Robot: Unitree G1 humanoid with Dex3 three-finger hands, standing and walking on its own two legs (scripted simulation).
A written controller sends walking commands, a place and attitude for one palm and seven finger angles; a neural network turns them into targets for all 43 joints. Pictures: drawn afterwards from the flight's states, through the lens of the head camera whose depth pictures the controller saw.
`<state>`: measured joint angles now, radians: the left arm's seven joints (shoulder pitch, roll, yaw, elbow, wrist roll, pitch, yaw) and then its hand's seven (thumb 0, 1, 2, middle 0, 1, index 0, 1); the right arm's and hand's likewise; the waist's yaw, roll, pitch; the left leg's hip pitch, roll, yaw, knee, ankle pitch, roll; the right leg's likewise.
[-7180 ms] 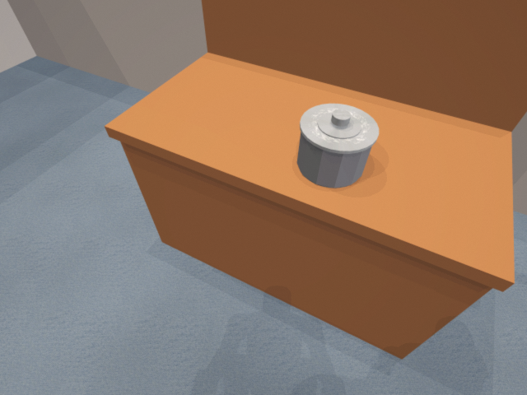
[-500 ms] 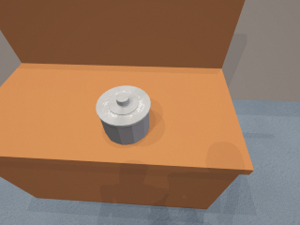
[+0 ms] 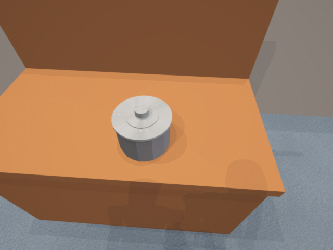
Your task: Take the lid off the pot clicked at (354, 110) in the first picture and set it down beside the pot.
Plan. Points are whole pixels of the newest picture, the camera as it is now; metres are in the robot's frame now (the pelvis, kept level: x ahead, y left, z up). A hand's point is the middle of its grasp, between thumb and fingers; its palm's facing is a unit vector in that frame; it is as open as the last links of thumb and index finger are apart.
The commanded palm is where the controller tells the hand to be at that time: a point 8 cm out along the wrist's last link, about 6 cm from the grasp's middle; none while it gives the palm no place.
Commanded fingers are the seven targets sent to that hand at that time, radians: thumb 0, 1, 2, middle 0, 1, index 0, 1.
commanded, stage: look again from close up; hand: left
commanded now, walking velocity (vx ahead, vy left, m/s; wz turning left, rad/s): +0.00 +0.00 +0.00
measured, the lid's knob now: (141, 110) +0.48 +0.11 +0.05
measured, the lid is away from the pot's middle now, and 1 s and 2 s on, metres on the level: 0.00 0.00 0.00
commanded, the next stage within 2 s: lift the closed hand beside the body in 0.14 s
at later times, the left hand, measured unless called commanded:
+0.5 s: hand out of the picture +0.13 +0.19 -0.09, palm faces +0.14 -0.95 -0.26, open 6.0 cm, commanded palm +0.08 +0.24 -0.06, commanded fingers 0.00 0.90 0.90 -0.82 -0.97 -0.82 -0.97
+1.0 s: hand out of the picture +0.10 +0.23 -0.05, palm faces +0.25 -0.89 -0.39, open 3.1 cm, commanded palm +0.06 +0.27 -0.02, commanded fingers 0.00 0.90 0.90 -1.30 -1.50 -1.30 -1.50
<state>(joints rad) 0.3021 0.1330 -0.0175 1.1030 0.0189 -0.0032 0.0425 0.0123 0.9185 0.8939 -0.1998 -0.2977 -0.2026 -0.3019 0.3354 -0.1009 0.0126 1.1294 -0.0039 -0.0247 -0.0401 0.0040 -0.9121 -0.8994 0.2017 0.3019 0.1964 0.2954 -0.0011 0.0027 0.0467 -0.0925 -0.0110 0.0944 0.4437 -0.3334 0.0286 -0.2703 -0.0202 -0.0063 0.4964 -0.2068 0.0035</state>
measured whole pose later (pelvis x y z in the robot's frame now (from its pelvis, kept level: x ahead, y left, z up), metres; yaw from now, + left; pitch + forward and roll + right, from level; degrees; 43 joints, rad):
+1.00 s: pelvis -0.01 -0.01 -0.01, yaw +4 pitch +1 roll +0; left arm 0.58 0.23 0.10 0.11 0.02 -0.07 0.09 0.02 0.90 0.89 -1.25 -1.45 -1.26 -1.46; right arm 0.25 -0.18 0.01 0.64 0.01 -0.17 -0.05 0.02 -0.91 -0.90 0.21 0.31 0.20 0.30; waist 0.02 0.04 0.01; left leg -0.25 -0.01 0.02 0.61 -0.39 0.02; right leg -0.37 -0.04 -0.08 0.60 -0.25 0.00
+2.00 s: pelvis +0.00 +0.01 +0.00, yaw +2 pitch +0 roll -1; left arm 0.57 0.48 0.15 -0.46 0.67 0.04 0.15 0.02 0.84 0.91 -1.28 -1.44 -1.28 -1.44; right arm 0.18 -0.25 0.02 0.52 -0.01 -0.04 0.01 0.02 -0.91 -0.90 0.21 0.30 0.23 0.32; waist 0.09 0.07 0.00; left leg -0.17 -0.02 0.06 0.52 -0.36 0.04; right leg -0.31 -0.03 -0.03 0.52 -0.22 0.01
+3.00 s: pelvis -0.03 +0.00 +0.00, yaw +4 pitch -1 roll +1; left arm -0.06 0.65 0.01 -0.05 0.79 -0.04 -0.28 0.00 -0.27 1.36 -0.83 -0.09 -0.84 -0.10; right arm 0.15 -0.30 0.01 0.55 0.04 0.09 -0.01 0.01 -0.91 -0.90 0.20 0.30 0.20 0.30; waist 0.05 0.11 0.02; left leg -0.16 -0.04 0.03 0.41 -0.24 0.04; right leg -0.28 -0.06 -0.06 0.40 -0.12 0.01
